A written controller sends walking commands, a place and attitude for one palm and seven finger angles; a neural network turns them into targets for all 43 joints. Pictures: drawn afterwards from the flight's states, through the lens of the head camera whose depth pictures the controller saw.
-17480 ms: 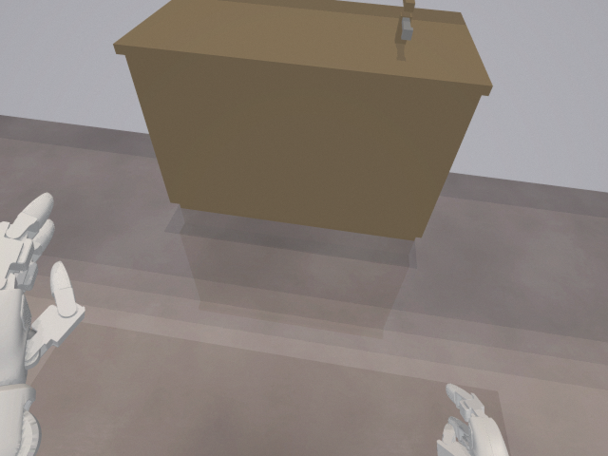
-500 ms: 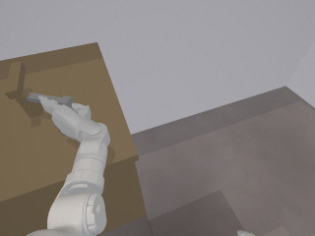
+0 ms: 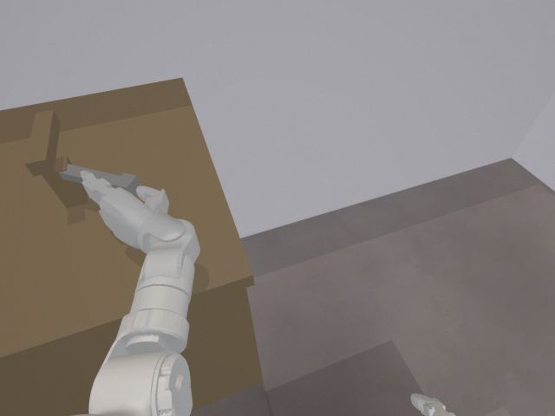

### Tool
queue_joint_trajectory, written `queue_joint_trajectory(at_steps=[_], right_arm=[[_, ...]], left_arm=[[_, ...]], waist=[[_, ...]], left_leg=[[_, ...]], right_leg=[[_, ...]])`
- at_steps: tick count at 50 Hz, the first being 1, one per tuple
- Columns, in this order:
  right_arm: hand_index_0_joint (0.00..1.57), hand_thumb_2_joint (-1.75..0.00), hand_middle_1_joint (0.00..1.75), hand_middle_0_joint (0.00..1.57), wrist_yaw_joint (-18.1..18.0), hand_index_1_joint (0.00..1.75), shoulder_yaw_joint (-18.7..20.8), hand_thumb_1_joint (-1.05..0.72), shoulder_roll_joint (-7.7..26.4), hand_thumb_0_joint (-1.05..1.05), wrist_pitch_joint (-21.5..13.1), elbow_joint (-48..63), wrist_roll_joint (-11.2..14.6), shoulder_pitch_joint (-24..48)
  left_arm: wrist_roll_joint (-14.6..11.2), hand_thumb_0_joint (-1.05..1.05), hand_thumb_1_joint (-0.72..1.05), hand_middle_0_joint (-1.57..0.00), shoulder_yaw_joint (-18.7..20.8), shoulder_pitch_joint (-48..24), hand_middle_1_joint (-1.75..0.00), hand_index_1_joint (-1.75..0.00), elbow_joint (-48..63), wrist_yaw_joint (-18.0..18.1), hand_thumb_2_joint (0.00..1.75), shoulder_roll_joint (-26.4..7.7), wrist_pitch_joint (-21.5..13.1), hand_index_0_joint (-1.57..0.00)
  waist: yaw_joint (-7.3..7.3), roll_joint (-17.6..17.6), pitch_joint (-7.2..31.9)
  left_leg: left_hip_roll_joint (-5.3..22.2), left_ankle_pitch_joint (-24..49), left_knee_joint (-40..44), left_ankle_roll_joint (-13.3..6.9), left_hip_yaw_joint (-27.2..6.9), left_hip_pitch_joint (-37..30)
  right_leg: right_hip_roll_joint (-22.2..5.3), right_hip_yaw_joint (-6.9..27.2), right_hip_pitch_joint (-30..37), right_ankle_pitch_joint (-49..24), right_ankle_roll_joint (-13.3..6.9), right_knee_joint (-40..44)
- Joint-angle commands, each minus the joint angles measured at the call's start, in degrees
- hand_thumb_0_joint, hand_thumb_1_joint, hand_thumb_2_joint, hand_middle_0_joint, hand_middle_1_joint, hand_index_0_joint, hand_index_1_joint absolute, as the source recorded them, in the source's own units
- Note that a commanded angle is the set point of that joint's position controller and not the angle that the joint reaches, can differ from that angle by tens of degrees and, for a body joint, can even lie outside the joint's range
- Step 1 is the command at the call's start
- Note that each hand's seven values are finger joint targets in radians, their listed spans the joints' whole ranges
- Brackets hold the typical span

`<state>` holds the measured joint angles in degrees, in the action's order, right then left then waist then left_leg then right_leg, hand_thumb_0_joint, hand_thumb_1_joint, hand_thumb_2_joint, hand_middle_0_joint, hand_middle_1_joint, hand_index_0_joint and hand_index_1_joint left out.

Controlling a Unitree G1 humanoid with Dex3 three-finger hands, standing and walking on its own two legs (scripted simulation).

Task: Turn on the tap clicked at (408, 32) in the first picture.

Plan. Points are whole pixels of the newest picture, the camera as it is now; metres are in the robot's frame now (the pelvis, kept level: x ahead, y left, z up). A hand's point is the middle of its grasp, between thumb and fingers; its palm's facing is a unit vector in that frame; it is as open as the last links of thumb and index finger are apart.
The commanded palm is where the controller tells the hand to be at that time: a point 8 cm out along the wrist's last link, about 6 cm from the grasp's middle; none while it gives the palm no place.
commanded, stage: lift the hand up off the lever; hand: left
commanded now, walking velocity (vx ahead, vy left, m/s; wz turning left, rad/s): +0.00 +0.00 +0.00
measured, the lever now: (128, 186) +0.44 +0.25 +0.11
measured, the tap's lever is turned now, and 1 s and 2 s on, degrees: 52 46 47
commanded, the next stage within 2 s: draw the hand back beside the body in 1.74 s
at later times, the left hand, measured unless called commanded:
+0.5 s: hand (150, 198) +0.40 +0.20 +0.11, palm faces +0.82 -0.56 -0.10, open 8.7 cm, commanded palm +0.35 +0.23 +0.14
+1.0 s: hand (138, 180) +0.40 +0.21 +0.15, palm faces +0.82 -0.56 -0.09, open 7.9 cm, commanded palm +0.35 +0.22 +0.16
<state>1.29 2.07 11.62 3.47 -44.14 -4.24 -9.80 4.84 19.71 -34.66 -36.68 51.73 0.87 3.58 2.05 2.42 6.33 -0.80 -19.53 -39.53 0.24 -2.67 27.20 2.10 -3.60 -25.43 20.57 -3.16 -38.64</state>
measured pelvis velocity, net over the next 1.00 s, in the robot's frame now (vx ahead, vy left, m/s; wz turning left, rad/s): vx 0.00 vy -0.01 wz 0.01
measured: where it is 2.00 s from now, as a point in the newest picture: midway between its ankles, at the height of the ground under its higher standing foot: outside the picture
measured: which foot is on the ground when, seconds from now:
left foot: down 0.00-1.00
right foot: down 0.00-1.00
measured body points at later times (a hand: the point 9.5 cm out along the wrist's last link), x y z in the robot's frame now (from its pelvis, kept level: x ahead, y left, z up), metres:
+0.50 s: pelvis +0.00 +0.00 +0.00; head +0.01 -0.02 +0.45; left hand +0.36 +0.23 +0.12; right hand +0.14 -0.24 -0.12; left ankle +0.00 +0.12 -0.72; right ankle -0.01 -0.08 -0.72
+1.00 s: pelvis +0.00 -0.01 +0.01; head +0.00 -0.03 +0.46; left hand +0.35 +0.23 +0.16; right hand +0.16 -0.24 -0.11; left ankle +0.00 +0.12 -0.72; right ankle -0.01 -0.08 -0.72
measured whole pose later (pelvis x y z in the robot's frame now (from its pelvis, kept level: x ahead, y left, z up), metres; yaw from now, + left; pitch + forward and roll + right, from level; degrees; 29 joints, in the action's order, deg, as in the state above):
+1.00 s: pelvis +0.00 -0.01 +0.01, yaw +1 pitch +3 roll +0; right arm -0.3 1.7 12.2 2.1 -45.5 -2.6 -7.4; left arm 2.4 15.6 -32.9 -25.9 49.4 -0.3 13.7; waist -0.8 2.8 4.4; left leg -0.9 -16.8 -33.0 0.7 -3.2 19.4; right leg 2.0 -4.0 -17.8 18.5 -3.5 -33.0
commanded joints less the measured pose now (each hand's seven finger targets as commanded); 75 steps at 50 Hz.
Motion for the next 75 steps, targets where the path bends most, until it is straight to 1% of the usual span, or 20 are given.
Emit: queue_joint_trajectory(at_steps=[1,5,6,9,12,20,26,34,36,37,41,45,51,55,59,65,67,70,71,75], right_arm=[[0.2,-0.9,0.3,0.2,-0.6,0.3,1.8,-0.9,6.5,0.0,-1.9,6.5,-0.1,4.4],[0.2,-0.9,0.3,0.2,-0.6,0.3,1.6,-0.9,6.2,0.0,-1.8,7.2,0.0,4.2],[0.2,-0.9,0.3,0.2,-0.8,0.3,1.8,-0.9,6.4,0.0,-1.7,7.3,0.1,4.5],[0.2,-0.9,0.3,0.2,-0.5,0.3,1.7,-0.9,5.9,0.0,-1.8,7.8,0.3,4.9],[0.2,-0.9,0.3,0.2,-0.7,0.3,1.5,-0.9,6.1,0.0,-2.1,7.4,0.4,5.6],[0.2,-0.9,0.3,0.2,-0.8,0.3,1.5,-0.9,5.7,0.0,-3.0,7.2,0.3,7.1],[0.2,-0.9,0.3,0.2,-1.3,0.3,1.4,-0.9,5.8,0.0,-3.7,6.2,0.3,8.1],[0.2,-0.9,0.3,0.2,-1.4,0.3,1.0,-0.9,5.8,0.0,-4.1,6.5,0.6,8.6],[0.2,-0.9,0.3,0.2,-1.6,0.3,1.3,-0.9,6.0,0.0,-3.7,6.2,0.7,8.7],[0.2,-0.9,0.3,0.2,-1.6,0.3,1.0,-0.9,5.7,0.0,-3.7,6.4,0.8,9.0],[0.2,-0.9,0.3,0.2,-1.8,0.3,1.1,-0.9,6.0,0.0,-3.6,6.2,0.9,9.0],[0.2,-0.9,0.3,0.2,-1.7,0.3,0.9,-0.9,5.8,0.0,-3.7,6.9,1.4,9.7],[0.2,-0.9,0.3,0.2,-2.1,0.3,0.9,-0.9,6.1,0.0,-3.9,6.0,1.9,10.9],[0.2,-0.9,0.3,0.2,-1.7,0.3,0.8,-0.9,5.4,0.0,-4.4,6.3,1.5,11.5],[0.2,-0.9,0.3,0.2,-1.9,0.3,0.8,-0.9,5.4,0.0,-3.5,6.8,1.5,11.6],[0.2,-0.9,0.3,0.2,-1.9,0.3,0.5,-0.9,5.4,0.0,-2.8,7.5,1.9,12.7],[0.2,-0.9,0.3,0.2,-1.8,0.3,0.4,-0.9,5.3,0.0,-2.8,7.3,2.1,13.1],[0.2,-0.9,0.3,0.2,-2.0,0.3,0.2,-0.9,5.4,0.0,-2.9,7.1,2.4,13.9],[0.2,-0.9,0.3,0.2,-2.0,0.3,0.3,-0.9,5.6,0.0,-2.8,6.8,2.5,14.3],[0.2,-0.9,0.3,0.2,-1.9,0.3,0.2,-0.9,5.1,0.0,-3.4,7.0,2.3,14.8]], left_arm=[[2.7,0.0,0.9,-0.15,1.4,-25.9,-0.15,-0.15,14.6,0.8,0.9,-14.6,-2.6,-0.15],[2.6,0.0,0.9,-0.15,0.7,-24.4,-0.15,-0.15,15.6,0.7,0.9,-13.8,-1.6,-0.15],[2.4,0.0,0.9,-0.15,2.5,-23.0,-0.15,-0.15,16.6,0.5,0.9,-15.6,-1.6,-0.15],[2.4,0.0,0.9,-0.15,0.3,-21.6,-0.15,-0.15,19.1,0.3,0.9,-13.4,-0.8,-0.15],[2.1,0.0,0.9,-0.15,-0.2,-23.6,-0.15,-0.15,19.4,0.2,0.9,-13.4,-0.2,-0.15],[2.3,0.0,0.9,-0.15,-2.8,-23.6,-0.15,-0.15,24.1,0.0,0.9,-11.6,1.1,-0.15],[2.0,0.0,0.9,-0.15,-2.4,-26.8,-0.15,-0.15,24.6,0.0,0.9,-12.7,1.6,-0.15],[1.1,0.0,0.9,-0.15,-4.3,-25.5,-0.15,-0.15,22.0,-0.3,0.9,-9.8,3.9,-0.15],[0.9,0.0,0.9,-0.15,-2.2,-24.8,-0.15,-0.15,22.3,-0.6,0.9,-12.3,4.2,-0.15],[1.0,0.0,0.9,-0.15,-4.3,-25.4,-0.15,-0.15,22.3,-0.7,0.9,-10.1,4.5,-0.15],[0.8,0.0,0.9,-0.15,-2.2,-24.7,-0.15,-0.15,21.9,-0.8,0.9,-12.4,5.3,-0.15],[0.1,0.0,0.9,-0.15,-6.6,-22.1,-0.15,-0.15,22.6,-2.1,0.9,-7.4,6.6,-0.15],[-1.4,0.0,0.9,-0.15,-7.0,-23.1,-0.15,-0.15,22.8,-2.7,0.9,-7.2,8.2,-0.15],[-0.3,0.0,0.9,-0.15,-9.0,-24.5,-0.15,-0.15,26.9,-1.9,0.9,-5.5,8.3,-0.15],[-0.4,0.0,0.9,-0.15,-6.2,-22.4,-0.15,-0.15,28.4,-1.7,0.9,-8.3,9.0,-0.15],[-1.2,0.0,0.9,-0.15,-7.2,-19.5,-0.15,-0.15,30.7,-3.0,0.9,-7.1,10.7,-0.15],[-1.4,0.0,0.9,-0.15,-8.8,-18.7,-0.15,-0.15,31.2,-3.6,0.9,-5.7,11.5,-0.15],[-2.1,0.0,0.9,-0.15,-8.9,-18.1,-0.15,-0.15,30.9,-3.9,0.9,-5.6,12.6,-0.15],[-2.2,0.0,0.9,-0.15,-9.1,-19.2,-0.15,-0.15,31.7,-4.2,0.9,-5.6,12.9,-0.15],[-2.0,0.0,0.9,-0.15,-10.0,-18.7,-0.15,-0.15,34.8,-3.8,0.9,-4.9,13.1,-0.15]], waist=[[-1.09,-3.2,17.6],[-1.49,-5.2,18.5],[-2.14,-4.1,19.0],[-2.24,-3.6,18.8],[-1.69,-3.9,16.6],[-2.03,-2.4,17.7],[-1.96,-1.3,17.3],[-2.11,-4.4,16.1],[-2.75,-4.0,16.6],[-2.29,-4.1,15.7],[-2.83,-5.0,15.7],[-2.38,-5.1,14.7],[-2.57,-5.7,11.0],[-3.06,-3.5,14.2],[-4.11,-4.8,16.1],[-4.26,-5.3,15.4],[-4.12,-4.0,13.8],[-4.01,-6.4,12.7],[-4.18,-4.3,12.0],[-4.71,-4.2,14.0]], left_leg=[[0.3,15.1,3.1,-1.4,2.3,-5.6],[0.2,17.4,3.1,-1.4,2.5,-5.6],[0.3,18.1,3.3,-1.3,2.5,-6.2],[0.5,20.1,3.4,-1.2,2.8,-7.3],[0.6,17.8,4.1,-1.3,2.5,-7.4],[0.6,19.9,4.1,-1.0,2.6,-9.4],[0.4,16.7,5.1,-0.9,2.2,-10.2],[0.1,16.5,6.1,-1.2,2.4,-10.0],[0.2,16.6,6.5,-0.9,2.3,-10.0],[0.1,16.9,6.6,-1.1,2.6,-10.3],[0.1,16.0,7.2,-1.1,2.4,-10.0],[-0.1,17.5,7.7,-1.3,2.8,-11.3],[-0.1,14.9,9.7,-1.2,2.0,-12.7],[0.0,18.7,9.0,-0.8,2.2,-14.4],[0.1,22.3,9.2,-0.6,2.4,-14.7],[0.3,24.3,9.7,-0.7,2.8,-15.9],[0.4,24.5,10.1,-0.4,2.6,-16.7],[0.2,23.0,10.6,-0.7,2.4,-16.5],[0.3,22.3,11.1,-0.4,2.2,-17.0],[0.3,25.1,10.8,-0.1,2.2,-18.5]], right_leg=[[-2.9,1.5,10.7,-18.1,1.8,6.2],[-3.2,1.5,12.6,-22.6,2.0,5.6],[-3.1,1.6,13.5,-22.9,1.9,5.6],[-3.0,1.2,13.8,-24.7,1.7,5.5],[-2.8,1.2,12.5,-21.1,1.8,6.5],[-2.7,1.2,13.4,-22.9,1.6,6.4],[-2.4,1.2,12.5,-17.5,1.4,7.6],[-2.9,1.4,13.6,-18.8,1.8,8.7],[-2.9,1.6,14.6,-18.7,1.8,9.0],[-3.0,1.6,14.2,-19.4,1.9,9.1],[-3.2,2.0,15.6,-19.2,2.1,10.0],[-3.5,1.9,16.0,-22.0,2.3,10.4],[-3.1,1.4,14.8,-15.7,2.0,12.8],[-3.1,1.1,16.0,-19.8,1.6,11.3],[-3.5,1.2,19.1,-25.6,1.8,10.5],[-3.7,1.2,20.6,-29.2,2.1,10.9],[-3.4,0.8,19.7,-27.1,1.7,11.3],[-3.5,1.0,19.8,-26.3,2.1,12.3],[-3.2,0.8,19.3,-23.6,1.7,12.8],[-3.2,0.7,20.3,-26.2,1.6,12.1]])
